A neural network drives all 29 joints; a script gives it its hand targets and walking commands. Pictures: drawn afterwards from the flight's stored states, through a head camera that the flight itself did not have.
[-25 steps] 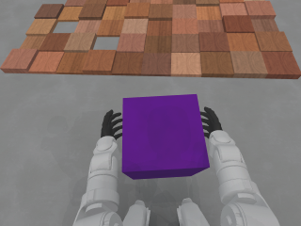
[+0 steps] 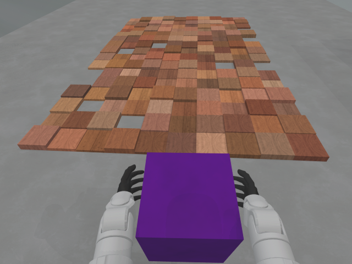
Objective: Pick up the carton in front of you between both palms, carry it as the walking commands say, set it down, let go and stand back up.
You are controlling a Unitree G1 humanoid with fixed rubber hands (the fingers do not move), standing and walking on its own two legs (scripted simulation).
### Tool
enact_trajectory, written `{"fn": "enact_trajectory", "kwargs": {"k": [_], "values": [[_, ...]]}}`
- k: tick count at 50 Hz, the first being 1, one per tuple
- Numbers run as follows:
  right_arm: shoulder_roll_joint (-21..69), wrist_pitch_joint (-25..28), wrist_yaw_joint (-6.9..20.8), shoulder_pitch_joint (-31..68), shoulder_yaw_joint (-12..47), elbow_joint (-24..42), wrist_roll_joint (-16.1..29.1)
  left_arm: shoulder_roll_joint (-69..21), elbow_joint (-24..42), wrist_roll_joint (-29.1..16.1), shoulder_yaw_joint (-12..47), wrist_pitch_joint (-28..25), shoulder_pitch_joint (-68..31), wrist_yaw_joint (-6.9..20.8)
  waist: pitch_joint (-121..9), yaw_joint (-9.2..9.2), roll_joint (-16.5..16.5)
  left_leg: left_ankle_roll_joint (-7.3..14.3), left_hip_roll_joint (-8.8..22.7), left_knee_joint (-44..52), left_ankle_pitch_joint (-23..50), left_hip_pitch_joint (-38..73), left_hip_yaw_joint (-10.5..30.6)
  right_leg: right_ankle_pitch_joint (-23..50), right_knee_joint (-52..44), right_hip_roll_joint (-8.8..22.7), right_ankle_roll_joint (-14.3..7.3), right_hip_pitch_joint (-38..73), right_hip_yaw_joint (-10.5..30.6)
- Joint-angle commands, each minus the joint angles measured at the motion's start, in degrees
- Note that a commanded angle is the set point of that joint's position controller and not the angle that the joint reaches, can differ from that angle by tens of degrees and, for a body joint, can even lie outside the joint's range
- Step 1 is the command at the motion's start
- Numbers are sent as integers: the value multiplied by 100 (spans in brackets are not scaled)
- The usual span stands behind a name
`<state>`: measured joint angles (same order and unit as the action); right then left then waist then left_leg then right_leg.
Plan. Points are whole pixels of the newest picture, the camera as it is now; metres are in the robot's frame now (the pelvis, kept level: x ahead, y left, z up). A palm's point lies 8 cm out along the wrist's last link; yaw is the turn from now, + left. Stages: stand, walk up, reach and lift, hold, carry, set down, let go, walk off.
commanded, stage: reach and lift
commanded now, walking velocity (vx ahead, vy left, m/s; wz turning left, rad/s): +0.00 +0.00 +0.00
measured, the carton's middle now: (186, 210) +0.30 +0.00 -0.06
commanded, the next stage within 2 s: hold in 0.98 s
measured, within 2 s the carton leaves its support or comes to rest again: neither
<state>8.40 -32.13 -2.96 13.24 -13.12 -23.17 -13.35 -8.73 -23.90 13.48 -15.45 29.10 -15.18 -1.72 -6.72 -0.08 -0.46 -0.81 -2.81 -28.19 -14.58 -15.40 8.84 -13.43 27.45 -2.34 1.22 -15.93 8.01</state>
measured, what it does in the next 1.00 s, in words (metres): stands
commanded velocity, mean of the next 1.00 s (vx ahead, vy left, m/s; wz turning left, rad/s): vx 0.00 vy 0.00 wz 0.00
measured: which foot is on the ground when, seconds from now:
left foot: down 0.00-1.00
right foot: down 0.00-1.00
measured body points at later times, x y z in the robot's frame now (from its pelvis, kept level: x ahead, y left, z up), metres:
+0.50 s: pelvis -0.01 -0.01 +0.00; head -0.04 -0.01 +0.45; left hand +0.30 +0.15 +0.03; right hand +0.29 -0.15 +0.02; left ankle +0.00 +0.13 -0.74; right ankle +0.01 -0.13 -0.74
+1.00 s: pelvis +0.00 +0.00 +0.01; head -0.04 +0.00 +0.46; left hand +0.30 +0.15 +0.04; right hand +0.30 -0.15 +0.03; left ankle +0.00 +0.13 -0.74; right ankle +0.01 -0.13 -0.74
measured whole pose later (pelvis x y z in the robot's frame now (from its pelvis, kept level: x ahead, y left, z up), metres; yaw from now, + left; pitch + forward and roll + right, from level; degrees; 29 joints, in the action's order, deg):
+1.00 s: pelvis +0.00 +0.00 +0.01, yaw +0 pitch -5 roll +0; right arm 8.5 -41.3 -1.2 14.3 -12.0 -17.3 -16.0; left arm -9.0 -18.1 16.8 -14.1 38.5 -16.2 -0.2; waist -1.3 0.0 -0.3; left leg -0.8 -2.0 -21.5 -12.2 -4.4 8.4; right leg -11.1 20.8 -1.9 0.9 -4.9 7.5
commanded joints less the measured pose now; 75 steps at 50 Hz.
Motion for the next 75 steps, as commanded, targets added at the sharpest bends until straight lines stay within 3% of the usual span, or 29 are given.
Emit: {"fn": "enact_trajectory", "kwargs": {"k": [1,6,16,35,48,54,60,75], "values": [[5322,34,1623,3141,3144,415,1172,-5796,-460,-968,3086,384,-2135,1550,-748,-15,-39,-57,-239,626,1185,549,-389,930,-513,-323,-73,848,-450],[5352,-82,1745,3586,2780,207,1051,-5764,-627,-809,2716,493,-2609,1660,-352,15,-44,8,-194,705,368,416,-448,170,-559,-296,-108,797,-498],[5584,-100,1762,4106,2841,220,1079,-5847,-538,-861,2760,488,-3153,1724,-815,31,31,24,-222,641,456,617,-512,281,-534,-280,-79,1023,-493],[5505,-334,1675,3397,3060,759,1227,-5602,70,-982,2994,693,-2553,1722,-921,23,48,-29,-299,838,1444,1070,-495,1364,-771,-310,-9,1527,-420],[5351,-530,1699,3255,3121,1067,1295,-5600,385,-1079,3105,901,-2400,1677,-761,-1,4,-68,-285,923,1601,1232,-450,1400,-854,-344,-24,1580,-440],[5364,-742,1692,3278,3544,1618,1555,-5639,953,-1336,3495,1130,-2346,1610,-1003,37,-8,-103,-268,998,2064,1550,-410,1746,-925,-352,2,1814,-435],[5146,-966,1699,3184,3071,1225,1306,-5403,633,-1109,3092,1351,-2360,1640,-229,13,-17,-64,-243,1156,1071,1241,-477,837,-1073,-325,-54,1557,-463],[5420,-896,1769,3822,3039,995,1319,-5549,385,-1089,2988,1257,-2989,1755,-487,41,35,-8,-234,1068,715,1130,-530,569,-999,-276,-52,1565,-467]]}}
